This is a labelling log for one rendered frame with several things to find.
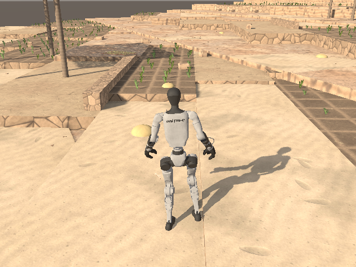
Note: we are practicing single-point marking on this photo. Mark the right robot upper arm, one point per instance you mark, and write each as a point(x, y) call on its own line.
point(197, 124)

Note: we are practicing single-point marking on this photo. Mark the left robot upper arm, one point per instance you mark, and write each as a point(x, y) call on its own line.
point(155, 127)

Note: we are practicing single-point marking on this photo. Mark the right robot hand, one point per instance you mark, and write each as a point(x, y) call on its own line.
point(212, 152)

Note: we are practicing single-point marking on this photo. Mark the left robot hand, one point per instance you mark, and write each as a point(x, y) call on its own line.
point(147, 153)

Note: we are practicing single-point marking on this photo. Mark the left robot thigh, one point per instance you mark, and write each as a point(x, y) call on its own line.
point(167, 171)

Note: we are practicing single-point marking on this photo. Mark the right robot forearm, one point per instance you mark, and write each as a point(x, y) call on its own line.
point(207, 143)

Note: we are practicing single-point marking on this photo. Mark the left robot forearm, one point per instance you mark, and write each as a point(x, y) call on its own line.
point(149, 145)

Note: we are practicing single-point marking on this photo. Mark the robot left foot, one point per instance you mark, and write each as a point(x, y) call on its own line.
point(169, 225)

